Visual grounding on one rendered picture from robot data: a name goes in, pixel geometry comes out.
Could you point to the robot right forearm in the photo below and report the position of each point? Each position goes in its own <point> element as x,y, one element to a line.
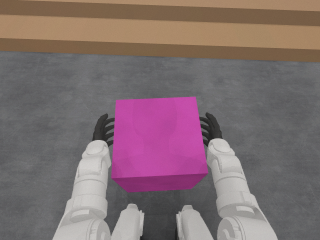
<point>233,194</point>

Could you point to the robot right thigh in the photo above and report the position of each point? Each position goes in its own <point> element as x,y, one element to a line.
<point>191,226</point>

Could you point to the robot thigh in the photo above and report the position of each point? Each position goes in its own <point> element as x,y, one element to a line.
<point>129,225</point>
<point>191,226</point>

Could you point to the robot left thigh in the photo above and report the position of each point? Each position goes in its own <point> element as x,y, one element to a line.
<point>129,225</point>

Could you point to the robot left forearm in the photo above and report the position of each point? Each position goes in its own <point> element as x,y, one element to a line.
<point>88,198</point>

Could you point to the robot right hand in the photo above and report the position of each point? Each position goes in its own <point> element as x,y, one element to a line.
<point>213,129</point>

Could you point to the robot right upper arm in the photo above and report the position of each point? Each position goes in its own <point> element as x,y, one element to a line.
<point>235,227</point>

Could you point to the robot left upper arm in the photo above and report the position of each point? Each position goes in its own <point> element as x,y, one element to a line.
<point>91,229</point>

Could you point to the carton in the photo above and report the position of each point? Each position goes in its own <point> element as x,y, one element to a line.
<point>158,144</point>

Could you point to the robot left hand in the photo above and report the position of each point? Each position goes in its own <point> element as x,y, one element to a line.
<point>100,130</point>

